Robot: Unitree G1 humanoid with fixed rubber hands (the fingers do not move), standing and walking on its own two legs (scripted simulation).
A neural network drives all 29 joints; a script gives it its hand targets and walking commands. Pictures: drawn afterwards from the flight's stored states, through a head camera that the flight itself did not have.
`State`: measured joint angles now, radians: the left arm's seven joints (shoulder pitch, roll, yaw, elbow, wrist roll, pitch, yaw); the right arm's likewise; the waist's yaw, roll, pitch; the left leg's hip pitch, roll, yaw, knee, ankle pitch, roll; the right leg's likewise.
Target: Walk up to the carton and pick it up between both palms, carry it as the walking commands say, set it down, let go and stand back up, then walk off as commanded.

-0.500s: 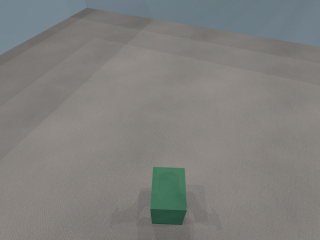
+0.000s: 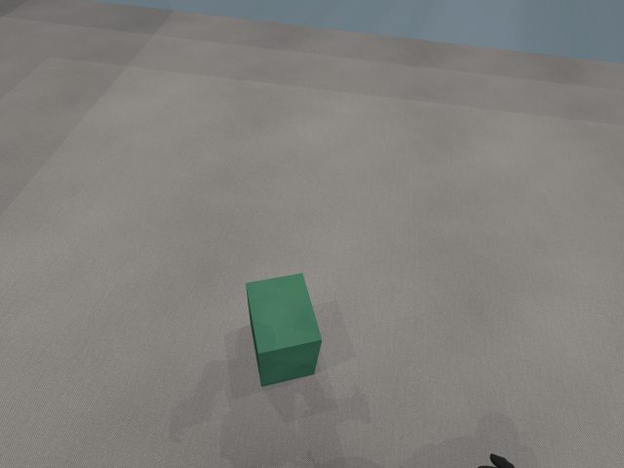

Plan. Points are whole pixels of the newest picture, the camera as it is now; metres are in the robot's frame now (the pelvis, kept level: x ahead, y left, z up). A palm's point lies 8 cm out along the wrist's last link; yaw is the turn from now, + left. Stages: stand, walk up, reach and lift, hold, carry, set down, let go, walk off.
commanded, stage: walk off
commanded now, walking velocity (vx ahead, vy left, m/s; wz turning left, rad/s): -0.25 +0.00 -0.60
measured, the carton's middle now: (281, 330) +0.60 +0.08 -0.64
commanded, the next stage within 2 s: stand in 0.32 s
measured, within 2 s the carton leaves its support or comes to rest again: neither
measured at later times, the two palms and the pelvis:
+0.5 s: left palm out of the picture +0.03 +0.23 -0.09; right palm out of the picture -0.14 -0.30 -0.13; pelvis -0.13 -0.02 +0.00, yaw -15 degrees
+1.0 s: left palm out of the picture -0.09 +0.27 -0.14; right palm out of the picture -0.20 -0.22 -0.13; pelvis -0.17 +0.03 +0.00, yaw -18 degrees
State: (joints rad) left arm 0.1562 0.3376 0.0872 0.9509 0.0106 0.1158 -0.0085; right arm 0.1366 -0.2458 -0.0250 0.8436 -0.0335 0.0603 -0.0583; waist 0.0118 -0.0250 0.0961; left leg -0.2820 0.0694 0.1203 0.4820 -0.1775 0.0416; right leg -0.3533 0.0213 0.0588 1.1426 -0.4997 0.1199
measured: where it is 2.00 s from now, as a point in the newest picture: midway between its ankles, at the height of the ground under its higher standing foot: outside the picture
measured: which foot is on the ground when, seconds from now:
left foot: down 0.00-0.16, up 0.18-0.60, down 0.62-1.00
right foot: up 0.00-0.14, down 0.16-0.62, up 0.64-0.94, down 0.96-1.00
